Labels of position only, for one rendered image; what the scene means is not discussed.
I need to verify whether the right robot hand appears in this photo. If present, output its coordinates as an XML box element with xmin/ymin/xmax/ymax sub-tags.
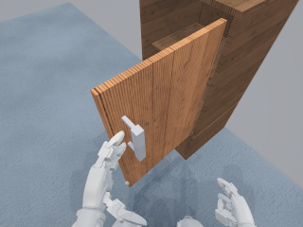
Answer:
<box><xmin>215</xmin><ymin>178</ymin><xmax>255</xmax><ymax>227</ymax></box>

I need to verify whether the handle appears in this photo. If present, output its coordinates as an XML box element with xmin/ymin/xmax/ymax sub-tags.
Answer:
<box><xmin>121</xmin><ymin>115</ymin><xmax>146</xmax><ymax>162</ymax></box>

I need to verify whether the cupboard door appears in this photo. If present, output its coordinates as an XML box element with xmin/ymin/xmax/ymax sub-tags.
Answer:
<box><xmin>90</xmin><ymin>18</ymin><xmax>227</xmax><ymax>187</ymax></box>

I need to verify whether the left robot hand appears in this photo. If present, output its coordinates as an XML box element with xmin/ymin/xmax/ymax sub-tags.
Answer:
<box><xmin>82</xmin><ymin>131</ymin><xmax>148</xmax><ymax>226</ymax></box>

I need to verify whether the robot left forearm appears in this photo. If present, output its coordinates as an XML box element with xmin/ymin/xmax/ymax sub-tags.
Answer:
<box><xmin>71</xmin><ymin>208</ymin><xmax>106</xmax><ymax>227</ymax></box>

